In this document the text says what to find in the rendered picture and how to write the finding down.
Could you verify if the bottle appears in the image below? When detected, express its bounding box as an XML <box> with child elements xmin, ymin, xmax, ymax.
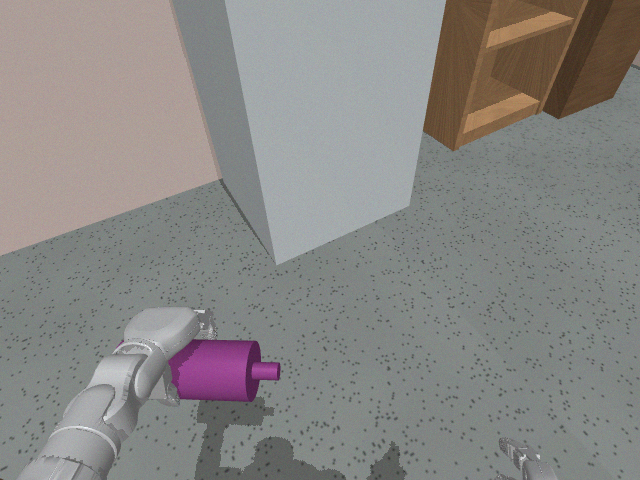
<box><xmin>115</xmin><ymin>339</ymin><xmax>280</xmax><ymax>402</ymax></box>

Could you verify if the right robot hand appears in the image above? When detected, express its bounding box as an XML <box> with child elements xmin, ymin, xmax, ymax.
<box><xmin>495</xmin><ymin>437</ymin><xmax>558</xmax><ymax>480</ymax></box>

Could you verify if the bookshelf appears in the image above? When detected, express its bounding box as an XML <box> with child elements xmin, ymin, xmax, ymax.
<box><xmin>423</xmin><ymin>0</ymin><xmax>588</xmax><ymax>151</ymax></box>

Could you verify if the left robot hand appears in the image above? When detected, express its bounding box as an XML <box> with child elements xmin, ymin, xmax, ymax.
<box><xmin>124</xmin><ymin>307</ymin><xmax>217</xmax><ymax>406</ymax></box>

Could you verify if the left robot arm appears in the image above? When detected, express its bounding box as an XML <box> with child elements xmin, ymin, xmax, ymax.
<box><xmin>16</xmin><ymin>339</ymin><xmax>166</xmax><ymax>480</ymax></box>

